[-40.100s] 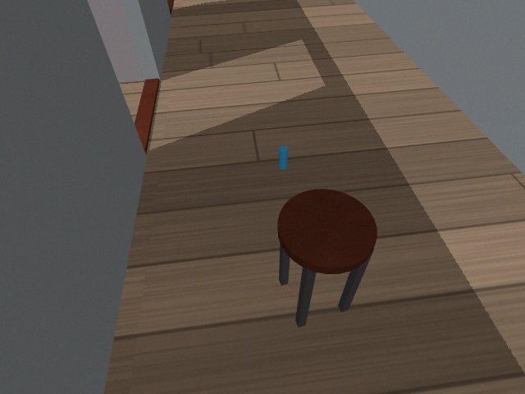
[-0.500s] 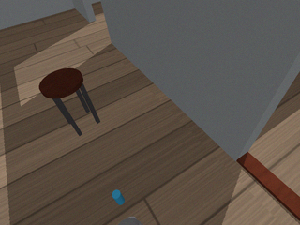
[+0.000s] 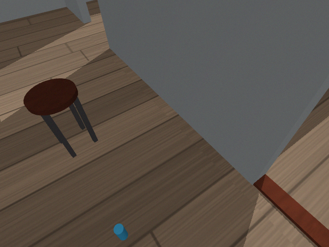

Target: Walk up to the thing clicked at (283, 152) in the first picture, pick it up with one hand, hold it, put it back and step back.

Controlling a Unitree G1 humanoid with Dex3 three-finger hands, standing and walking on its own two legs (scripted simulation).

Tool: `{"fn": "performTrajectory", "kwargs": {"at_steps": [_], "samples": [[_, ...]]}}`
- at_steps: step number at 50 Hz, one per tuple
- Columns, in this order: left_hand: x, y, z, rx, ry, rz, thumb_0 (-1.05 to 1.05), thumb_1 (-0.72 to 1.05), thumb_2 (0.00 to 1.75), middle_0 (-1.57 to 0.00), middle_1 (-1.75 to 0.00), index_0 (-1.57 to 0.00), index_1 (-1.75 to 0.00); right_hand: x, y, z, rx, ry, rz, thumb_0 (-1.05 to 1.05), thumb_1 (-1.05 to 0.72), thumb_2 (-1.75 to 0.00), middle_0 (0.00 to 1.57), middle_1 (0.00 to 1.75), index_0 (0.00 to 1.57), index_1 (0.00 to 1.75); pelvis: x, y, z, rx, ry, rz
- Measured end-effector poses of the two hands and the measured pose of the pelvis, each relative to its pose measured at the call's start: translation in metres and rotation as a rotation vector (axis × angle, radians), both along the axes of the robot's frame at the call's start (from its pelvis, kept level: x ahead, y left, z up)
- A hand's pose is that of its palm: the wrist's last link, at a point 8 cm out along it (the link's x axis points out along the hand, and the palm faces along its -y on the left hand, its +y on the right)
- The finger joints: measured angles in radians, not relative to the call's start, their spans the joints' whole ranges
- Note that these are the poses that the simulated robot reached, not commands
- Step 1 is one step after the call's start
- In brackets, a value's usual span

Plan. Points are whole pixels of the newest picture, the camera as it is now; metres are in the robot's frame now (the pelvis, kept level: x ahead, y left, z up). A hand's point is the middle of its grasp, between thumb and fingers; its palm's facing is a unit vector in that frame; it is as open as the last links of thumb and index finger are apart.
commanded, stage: walk up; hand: left
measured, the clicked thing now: (121, 232) +0.33 +0.27 -0.69
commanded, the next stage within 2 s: stand in 1.18 s
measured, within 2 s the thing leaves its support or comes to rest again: neither
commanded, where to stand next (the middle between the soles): +0.04 +0.00 m, yaw +0 degrees
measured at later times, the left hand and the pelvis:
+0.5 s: hand out of the picture +0.13 +0.25 -0.13, palm faces -0.01 -0.95 -0.33, open 7.4 cm; pelvis +0.02 +0.00 +0.02, yaw +0 degrees
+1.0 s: hand out of the picture +0.11 +0.26 -0.13, palm faces +0.00 -0.94 -0.33, open 7.4 cm; pelvis +0.04 +0.00 +0.03, yaw +0 degrees
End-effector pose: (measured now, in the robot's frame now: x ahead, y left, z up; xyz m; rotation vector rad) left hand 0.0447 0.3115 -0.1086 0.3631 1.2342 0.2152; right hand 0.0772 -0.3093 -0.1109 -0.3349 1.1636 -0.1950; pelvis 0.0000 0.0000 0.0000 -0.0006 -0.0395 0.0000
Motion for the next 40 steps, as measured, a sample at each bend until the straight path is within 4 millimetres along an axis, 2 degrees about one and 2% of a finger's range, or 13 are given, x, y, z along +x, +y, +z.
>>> {"fn": "performTrajectory", "kwargs": {"at_steps": [11,18,25,40], "samples": [[0.058,-0.01,0.013,-0.032,-0.071,-0.003,0.0,0.9,0.89,-0.2,-0.3,-0.2,-0.3,0.016,0.015,0.003,0.042,0.042,0.0,0.01,-0.9,-0.9,0.2,0.3,0.2,0.3,0.018,0.0,0.014,0.003,0.001,0.004],[0.079,-0.016,0.018,-0.048,-0.094,-0.01,0.0,0.9,0.89,-0.2,-0.3,-0.2,-0.3,0.027,0.011,0.013,0.027,0.025,-0.019,0.01,-0.9,-0.9,0.2,0.3,0.2,0.3,0.022,-0.001,0.02,0.001,-0.006,0.002],[0.08,-0.019,0.017,-0.063,-0.074,-0.005,0.0,0.9,0.89,-0.2,-0.3,-0.2,-0.3,0.03,0.006,0.02,0.008,0.029,-0.025,0.01,-0.9,-0.9,0.2,0.3,0.2,0.3,0.024,-0.001,0.024,-0.001,-0.003,0.003],[0.054,-0.013,0.013,-0.06,0.019,0.038,0.0,0.9,0.89,-0.2,-0.3,-0.2,-0.3,0.024,0.012,0.017,0.017,0.083,-0.029,0.01,-0.9,-0.9,0.2,0.3,0.2,0.3,0.032,0.001,0.027,-0.001,0.005,0.005]]}}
